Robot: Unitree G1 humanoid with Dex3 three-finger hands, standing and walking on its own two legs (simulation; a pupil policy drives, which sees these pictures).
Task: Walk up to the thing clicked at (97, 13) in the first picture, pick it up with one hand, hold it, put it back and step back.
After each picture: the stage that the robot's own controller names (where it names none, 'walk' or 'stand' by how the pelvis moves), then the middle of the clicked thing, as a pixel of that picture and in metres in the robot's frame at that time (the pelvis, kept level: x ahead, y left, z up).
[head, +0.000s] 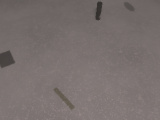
stand; (98, 11) +2.00 -0.26 -0.65
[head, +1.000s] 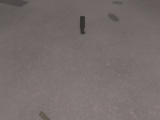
walk; (82, 25) +1.89 +0.12 -0.63
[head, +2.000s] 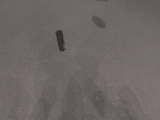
walk; (60, 41) +1.27 +0.31 -0.65
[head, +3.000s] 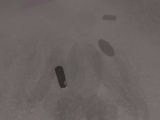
walk; (61, 77) +0.82 +0.24 -0.65
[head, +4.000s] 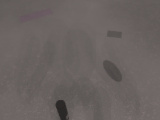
walk; (62, 111) +0.53 +0.20 -0.65
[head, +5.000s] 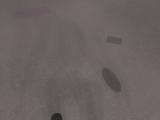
stand; out of the picture +0.41 +0.16 -0.64
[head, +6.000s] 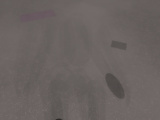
stand; out of the picture +0.39 +0.14 -0.66
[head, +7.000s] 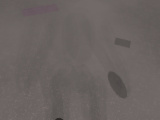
stand; out of the picture +0.36 +0.14 -0.64
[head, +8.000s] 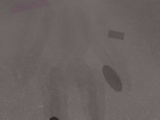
stand; out of the picture +0.34 +0.17 -0.64
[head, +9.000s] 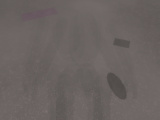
stand; out of the picture +0.35 +0.19 -0.65
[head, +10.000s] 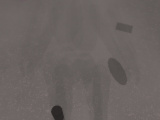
stand; (58, 116) +0.38 +0.16 -0.63
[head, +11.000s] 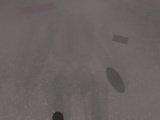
stand; out of the picture +0.40 +0.16 -0.64
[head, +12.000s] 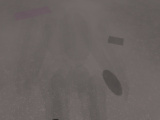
stand; out of the picture +0.37 +0.17 -0.65
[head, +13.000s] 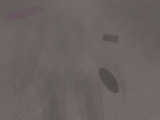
stand; out of the picture +0.36 +0.18 -0.65
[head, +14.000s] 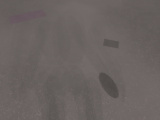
stand; out of the picture +0.36 +0.17 -0.66
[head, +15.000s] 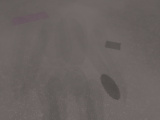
stand; out of the picture +0.36 +0.17 -0.66
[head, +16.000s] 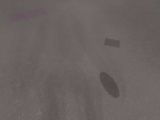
go down; out of the picture +0.35 +0.17 -0.66
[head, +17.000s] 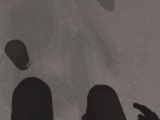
go down; (20, 57) +0.42 +0.24 -0.30
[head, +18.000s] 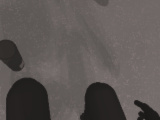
approach; (12, 58) +0.41 +0.26 -0.28
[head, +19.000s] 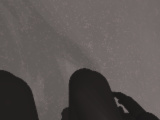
close in; out of the picture +0.38 +0.31 -0.16
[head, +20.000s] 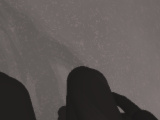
lift; out of the picture +0.36 +0.31 -0.15
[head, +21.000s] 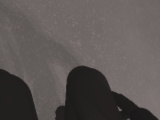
lift; out of the picture +0.33 +0.31 -0.15
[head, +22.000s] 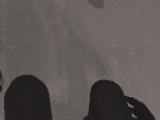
lift; out of the picture +0.30 +0.29 -0.03
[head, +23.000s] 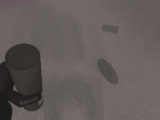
lift; (29, 83) +0.30 +0.16 +0.09
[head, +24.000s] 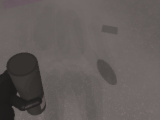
hold; (30, 89) +0.30 +0.17 +0.05
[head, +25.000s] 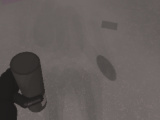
crouch; (32, 87) +0.31 +0.16 +0.03
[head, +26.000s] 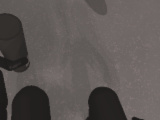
crouch; (14, 49) +0.42 +0.20 -0.05
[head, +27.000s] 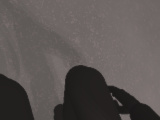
lower; out of the picture +0.38 +0.34 -0.16
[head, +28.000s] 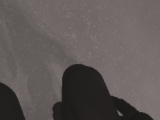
lower; out of the picture +0.39 +0.33 -0.16
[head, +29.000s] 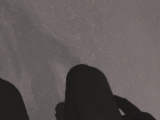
lower; out of the picture +0.38 +0.33 -0.16
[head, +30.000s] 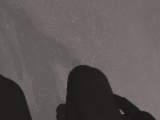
lower; out of the picture +0.36 +0.33 -0.16
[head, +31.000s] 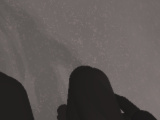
loosen; out of the picture +0.36 +0.29 -0.16
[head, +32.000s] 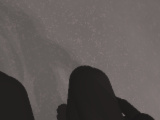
withdraw; out of the picture +0.36 +0.31 -0.16
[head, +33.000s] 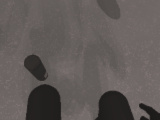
walk; (37, 69) +0.42 +0.24 -0.34
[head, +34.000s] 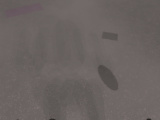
stand; out of the picture +0.36 +0.17 -0.59
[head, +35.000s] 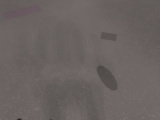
stand; out of the picture +0.36 +0.18 -0.60
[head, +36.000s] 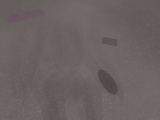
stand; out of the picture +0.36 +0.17 -0.64
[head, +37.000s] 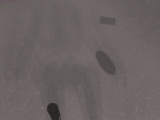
walk; (54, 113) +0.40 +0.18 -0.63
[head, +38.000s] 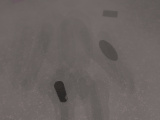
walk; (61, 92) +0.58 +0.21 -0.63
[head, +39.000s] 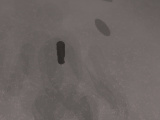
walk; (61, 53) +0.93 +0.16 -0.63
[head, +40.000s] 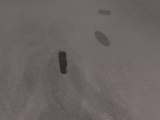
stand; (63, 63) +0.98 +0.17 -0.64
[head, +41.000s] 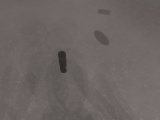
stand; (62, 62) +1.00 +0.18 -0.66
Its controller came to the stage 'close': yes
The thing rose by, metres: 0.69
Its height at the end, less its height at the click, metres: +0.00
